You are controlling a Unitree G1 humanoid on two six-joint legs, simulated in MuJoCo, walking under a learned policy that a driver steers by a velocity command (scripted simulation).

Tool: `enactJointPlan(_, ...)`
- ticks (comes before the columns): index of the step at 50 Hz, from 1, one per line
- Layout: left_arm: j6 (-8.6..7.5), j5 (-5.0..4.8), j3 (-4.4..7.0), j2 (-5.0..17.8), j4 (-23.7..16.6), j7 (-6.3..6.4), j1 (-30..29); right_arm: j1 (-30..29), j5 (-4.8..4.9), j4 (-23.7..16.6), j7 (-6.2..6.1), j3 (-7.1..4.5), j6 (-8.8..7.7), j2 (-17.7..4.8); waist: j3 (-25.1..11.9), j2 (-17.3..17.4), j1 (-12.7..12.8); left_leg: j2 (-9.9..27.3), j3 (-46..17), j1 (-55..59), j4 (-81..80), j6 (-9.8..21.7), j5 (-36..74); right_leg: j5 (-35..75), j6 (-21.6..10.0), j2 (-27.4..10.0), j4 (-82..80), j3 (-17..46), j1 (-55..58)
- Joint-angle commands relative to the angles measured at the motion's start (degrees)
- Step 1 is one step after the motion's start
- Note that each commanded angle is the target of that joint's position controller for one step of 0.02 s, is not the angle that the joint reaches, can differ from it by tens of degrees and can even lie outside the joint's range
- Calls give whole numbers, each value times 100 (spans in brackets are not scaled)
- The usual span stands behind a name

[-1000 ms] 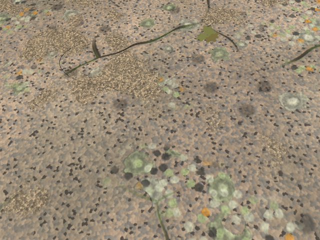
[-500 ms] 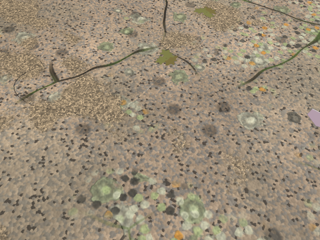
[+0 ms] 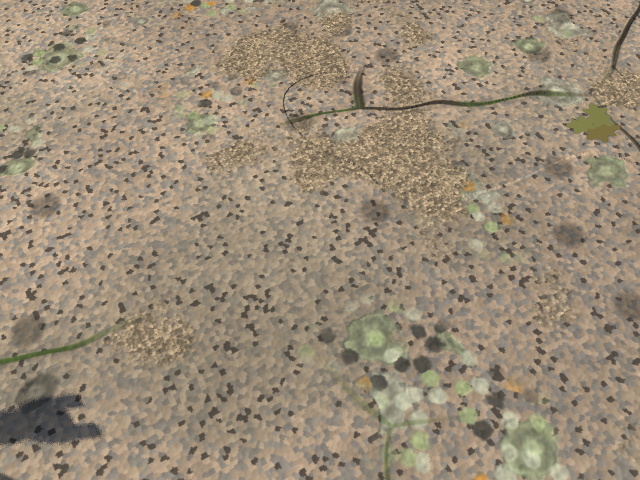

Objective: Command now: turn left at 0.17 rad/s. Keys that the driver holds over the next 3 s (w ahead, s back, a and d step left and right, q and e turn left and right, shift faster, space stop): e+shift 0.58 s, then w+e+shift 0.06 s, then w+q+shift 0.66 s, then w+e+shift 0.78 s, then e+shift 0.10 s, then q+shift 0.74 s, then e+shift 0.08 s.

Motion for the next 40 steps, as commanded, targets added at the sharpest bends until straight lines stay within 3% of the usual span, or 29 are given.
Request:
enactJointPlan(1, -119, -142, 237, 1000, -165, -141, -109, -129, -70, -416, -78, -25, -103, -274, -817, -776, -81, -297, 182, 620, -1230, 193, 28, 3746, -1191, -1371, -193, 1161, 628)
enactJointPlan(2, -167, -195, 137, 787, -85, -188, -202, 51, -100, -284, -98, -2, -108, -175, -862, -778, -243, -346, 201, 1237, -2147, 300, 616, 3629, -1032, -1224, -43, 1145, 464)
enactJointPlan(3, -215, -268, 78, 699, 25, -223, -168, 257, -126, -184, -111, -16, -127, -241, -850, -745, -413, -421, 263, 2089, -3289, 457, 1757, 3477, -775, -1103, 83, 1116, 114)
enactJointPlan(4, -294, -217, 55, 713, 113, -251, 102, 396, -155, -180, -170, -108, -140, -678, -1058, -574, -346, -66, -128, 3069, -3224, 586, 2882, 2887, -371, -914, 202, 1101, -385)
enactJointPlan(5, -359, 41, -30, 580, -8, -294, 146, 745, -245, -250, -268, -213, -110, -1211, -1639, 291, -321, 1084, -1020, 4255, -2370, 994, 5575, 740, 32, -600, 856, 949, -1250)
enactJointPlan(6, -338, -51, -52, 462, 26, -276, 387, 399, -251, -177, -284, -236, -60, -1193, -1791, 1200, -230, 1736, -1245, 3867, -2316, 1917, 5492, -1406, 366, -245, 1369, 661, -1637)
enactJointPlan(7, -256, -162, 69, 926, -4, -220, 27, 320, -245, -268, -241, -224, -96, -977, -1519, 959, -535, 1712, -1280, 3502, -2597, 2250, 4958, -2084, 542, -153, 2442, 740, -1913)
enactJointPlan(8, -172, -275, 200, 1114, -25, -174, -18, 270, -254, -199, -252, -227, -140, -954, -1242, 1013, -549, 1707, -1143, 3266, -2771, 2299, 4700, -2278, 615, -108, 3587, 797, -2383)
enactJointPlan(10, 79, -261, 275, 978, 139, -45, 429, -267, -157, -214, -265, -179, -243, -759, -849, 900, -213, 1492, -494, 2412, -3078, 2024, 3727, -1815, 727, -263, 4304, 1061, -2360)
enactJointPlan(12, 242, -206, 265, 774, 115, 52, 558, -578, -192, -175, -276, -125, -304, -520, -612, 879, -48, 1334, -5, 1884, -3293, 1879, 3122, -1221, 843, -271, 4412, 899, -2225)
enactJointPlan(14, 303, -182, 241, 635, -83, 59, 409, -663, -217, -118, -297, -125, -332, -433, -569, 842, -68, 1343, 283, 1845, -3388, 1844, 2649, -800, 882, -397, 4023, 822, -2226)
enactJointPlan(16, 303, -156, 187, 504, -308, -32, 202, -666, -203, -56, -304, -167, -344, -511, -639, 744, -140, 1398, 507, 1935, -3320, 1809, 2526, -594, 796, -527, 3286, 770, -2006)
enactJointPlan(18, 302, -135, 170, 497, -505, -149, 106, -588, -168, 10, -267, -252, -349, -733, -749, 707, -201, 1580, 586, 2042, -3245, 1819, 2715, -589, 657, -553, 2751, 625, -1737)
enactJointPlan(21, 378, -167, 261, 667, -650, -238, 264, -579, -45, 74, -160, -335, -371, -918, -825, 694, -128, 1794, 687, 2138, -2969, 1651, 2736, -598, 407, -458, 2187, 397, -1384)
enactJointPlan(23, 415, -165, 342, 699, -627, -221, 560, -661, 67, 143, -105, -343, -350, -857, -819, 511, 92, 1664, 994, 1899, -2378, 1261, 2254, -36, 135, -232, 1324, 205, -777)
enactJointPlan(24, 391, -124, 448, 906, -544, -144, 858, -386, 76, 289, -65, -314, -332, -657, -777, 2, 161, 1290, 1269, 1510, -1603, 914, 1564, 626, -120, -93, 730, 470, -234)
enactJointPlan(25, 323, -127, 687, 1731, -592, -9, 1194, -326, -120, 197, -49, -240, -311, -391, -660, -1792, 187, 510, 1774, 57, 331, 313, -328, 3252, -719, -1216, 31, 2336, 647)
enactJointPlan(26, 126, 74, 674, 2052, -799, -54, 1047, -1014, -225, -271, -130, -162, -326, -273, -889, -2246, 199, -422, 629, -1219, 1738, 82, -1912, 3226, -1900, -2018, -378, 4404, 668)
enactJointPlan(27, -51, 101, 610, 1793, -812, -138, 1011, -1201, -160, -252, -170, -228, -337, -548, -1102, -1316, 358, -354, -51, -1469, 2279, 187, -1735, 2585, -1961, -2020, -555, 4115, 829)
enactJointPlan(28, -151, 31, 554, 1657, -768, -117, 886, -1214, -66, -249, -197, -225, -382, -511, -944, -1056, 218, -309, -265, -1530, 2264, 358, -1203, 2177, -1684, -1773, -540, 3754, 742)
enactJointPlan(29, -156, -99, 517, 1506, -792, -66, 577, -1041, -93, -126, -238, -253, -410, -557, -842, -610, 17, -185, -388, -1525, 2004, 422, -648, 1905, -1370, -1511, -459, 3398, 671)
enactJointPlan(30, -122, -257, 448, 1284, -777, -3, 491, -782, -135, -51, -209, -313, -465, -729, -1006, -513, -126, -86, -450, -1382, 1567, 479, -151, 447, -1187, -1312, -601, 3281, 628)
enactJointPlan(32, -134, -236, 357, 1159, -870, 43, 524, -683, -70, 48, -50, -324, -581, -702, -964, -732, -115, -243, -342, -1216, 1109, 491, 539, -1870, -1129, -1104, -1071, 3524, 471)
enactJointPlan(34, -228, -116, 269, 1046, -849, 81, 565, -521, -8, 237, 51, -285, -663, -641, -885, -842, -100, -212, -142, -1267, 564, 422, 1042, -1812, -1049, -1144, -1261, 3264, 634)
enactJointPlan(35, -290, -78, 230, 972, -761, 89, 679, -528, -25, 299, 75, -243, -708, -553, -836, -849, -40, -176, -74, -1212, 222, 380, 1289, -1509, -990, -1109, -1298, 3037, 678)
enactJointPlan(37, -377, -62, 213, 1020, -625, 74, 864, -612, -28, 339, 101, -174, -758, -436, -671, -1022, 92, -109, 44, -1160, -235, 322, 1617, -1287, -914, -1077, -1373, 2691, 697)
enactJointPlan(40, -476, -40, 211, 1148, -540, 29, 984, -690, 48, 303, 123, -136, -773, -519, -299, -1047, 226, 12, 68, -1497, -432, 340, 1802, -1492, -941, -1310, -1619, 2593, 692)
Next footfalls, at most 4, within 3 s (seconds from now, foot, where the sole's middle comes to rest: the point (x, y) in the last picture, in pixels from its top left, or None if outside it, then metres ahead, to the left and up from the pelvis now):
0.08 left None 0.06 0.16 -0.78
0.48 right None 0.01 -0.10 -0.78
1.18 left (340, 447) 0.49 0.02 -0.78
1.66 right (416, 257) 0.96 -0.16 -0.78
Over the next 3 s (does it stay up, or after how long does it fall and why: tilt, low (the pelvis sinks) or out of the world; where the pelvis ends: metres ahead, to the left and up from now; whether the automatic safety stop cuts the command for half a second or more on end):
stays up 1.44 -0.22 0.00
